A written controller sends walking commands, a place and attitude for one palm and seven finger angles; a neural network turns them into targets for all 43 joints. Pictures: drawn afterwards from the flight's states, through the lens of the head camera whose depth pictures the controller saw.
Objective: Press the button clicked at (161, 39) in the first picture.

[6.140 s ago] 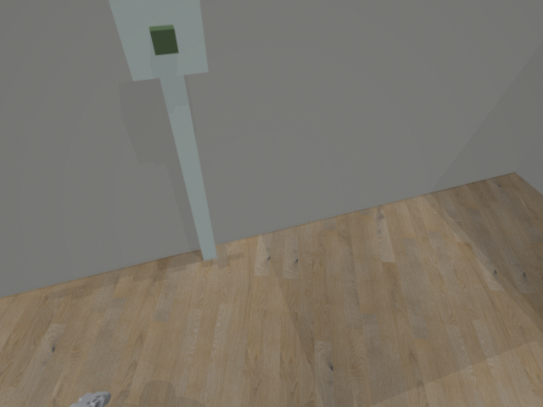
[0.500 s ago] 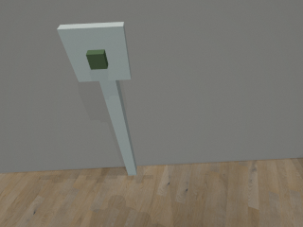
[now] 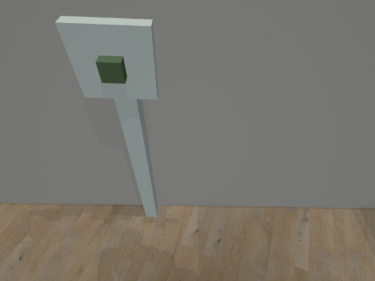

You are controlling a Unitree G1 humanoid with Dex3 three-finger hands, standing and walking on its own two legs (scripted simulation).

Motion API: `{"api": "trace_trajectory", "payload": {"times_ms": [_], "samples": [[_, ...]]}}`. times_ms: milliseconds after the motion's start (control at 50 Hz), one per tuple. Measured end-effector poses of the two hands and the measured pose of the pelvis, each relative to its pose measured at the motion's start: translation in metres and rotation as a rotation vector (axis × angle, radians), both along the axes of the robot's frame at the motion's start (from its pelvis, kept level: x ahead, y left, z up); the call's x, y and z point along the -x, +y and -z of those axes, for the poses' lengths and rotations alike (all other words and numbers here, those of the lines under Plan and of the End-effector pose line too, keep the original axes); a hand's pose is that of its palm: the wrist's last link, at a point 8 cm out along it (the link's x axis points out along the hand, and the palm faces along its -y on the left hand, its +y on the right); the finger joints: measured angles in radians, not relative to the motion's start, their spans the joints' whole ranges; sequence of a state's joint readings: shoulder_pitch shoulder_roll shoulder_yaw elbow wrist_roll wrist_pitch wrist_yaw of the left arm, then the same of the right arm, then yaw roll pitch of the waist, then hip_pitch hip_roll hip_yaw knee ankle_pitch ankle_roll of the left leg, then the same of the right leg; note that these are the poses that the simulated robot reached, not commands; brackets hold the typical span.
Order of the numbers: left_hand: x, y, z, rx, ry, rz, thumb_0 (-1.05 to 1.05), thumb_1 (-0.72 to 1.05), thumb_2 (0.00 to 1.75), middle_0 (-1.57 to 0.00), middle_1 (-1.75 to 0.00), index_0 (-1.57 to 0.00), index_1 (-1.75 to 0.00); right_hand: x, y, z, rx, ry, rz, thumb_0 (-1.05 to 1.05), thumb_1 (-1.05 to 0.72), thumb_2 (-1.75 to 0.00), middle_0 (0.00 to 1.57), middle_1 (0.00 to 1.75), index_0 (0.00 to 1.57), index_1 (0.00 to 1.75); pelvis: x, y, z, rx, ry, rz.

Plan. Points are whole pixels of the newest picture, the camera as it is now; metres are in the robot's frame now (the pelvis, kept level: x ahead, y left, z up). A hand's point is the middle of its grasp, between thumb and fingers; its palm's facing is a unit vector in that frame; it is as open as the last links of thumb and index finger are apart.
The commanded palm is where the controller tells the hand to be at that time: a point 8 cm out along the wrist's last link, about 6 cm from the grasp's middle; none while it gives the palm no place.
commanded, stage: come to a stop and stand still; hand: left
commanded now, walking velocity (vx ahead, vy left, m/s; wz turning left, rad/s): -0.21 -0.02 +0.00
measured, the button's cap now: (112, 69) +0.50 +0.20 +0.19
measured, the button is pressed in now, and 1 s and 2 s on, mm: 0 0 0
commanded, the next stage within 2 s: look again from close up in 0.90 s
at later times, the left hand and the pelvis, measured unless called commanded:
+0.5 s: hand out of the picture +0.04 +0.16 -0.18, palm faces +0.10 -0.97 -0.20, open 7.3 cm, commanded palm none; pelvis +0.02 -0.02 +0.00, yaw +1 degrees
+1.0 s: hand out of the picture +0.04 +0.19 -0.15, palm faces +0.01 -0.97 -0.24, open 7.4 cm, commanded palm none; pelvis +0.03 +0.01 +0.01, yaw +0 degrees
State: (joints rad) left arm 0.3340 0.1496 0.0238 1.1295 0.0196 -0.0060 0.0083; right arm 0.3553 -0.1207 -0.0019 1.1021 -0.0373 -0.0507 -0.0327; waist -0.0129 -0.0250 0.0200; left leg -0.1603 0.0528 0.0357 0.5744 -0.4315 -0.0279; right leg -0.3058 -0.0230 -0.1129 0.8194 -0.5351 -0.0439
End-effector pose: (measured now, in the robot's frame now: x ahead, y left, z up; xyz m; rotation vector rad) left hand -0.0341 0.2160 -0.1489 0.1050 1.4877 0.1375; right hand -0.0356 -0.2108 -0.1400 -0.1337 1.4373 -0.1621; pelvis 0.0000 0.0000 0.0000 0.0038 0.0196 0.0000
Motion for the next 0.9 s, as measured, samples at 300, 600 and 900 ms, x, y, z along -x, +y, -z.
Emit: {"api": "trace_trajectory", "payload": {"times_ms": [300, 600, 900], "samples": [[-0.077, -0.010, -0.022, -0.109, -0.151, -0.014, 0.01, 0.93, 0.90, -0.20, -0.30, -0.20, -0.30, -0.080, -0.031, 0.007, -0.019, -0.015, -0.031, 0.01, -0.92, -0.90, 0.20, 0.30, 0.20, 0.30, -0.025, -0.025, -0.008, -0.031, -0.015, -0.044], [-0.051, 0.000, -0.003, -0.046, -0.142, 0.001, 0.01, 0.91, 0.90, -0.20, -0.30, -0.20, -0.30, -0.140, -0.023, -0.009, 0.021, -0.265, -0.084, 0.01, -0.92, -0.90, 0.20, 0.30, 0.20, 0.30, -0.017, -0.005, 0.002, 0.018, -0.036, -0.023], [-0.066, 0.030, -0.031, -0.101, -0.151, 0.045, 0.01, 0.91, 0.90, -0.20, -0.30, -0.20, -0.30, -0.089, -0.008, -0.006, -0.012, -0.164, -0.065, 0.00, -0.94, -0.90, 0.21, 0.30, 0.20, 0.30, -0.018, 0.010, -0.012, -0.006, -0.008, -0.006]]}}
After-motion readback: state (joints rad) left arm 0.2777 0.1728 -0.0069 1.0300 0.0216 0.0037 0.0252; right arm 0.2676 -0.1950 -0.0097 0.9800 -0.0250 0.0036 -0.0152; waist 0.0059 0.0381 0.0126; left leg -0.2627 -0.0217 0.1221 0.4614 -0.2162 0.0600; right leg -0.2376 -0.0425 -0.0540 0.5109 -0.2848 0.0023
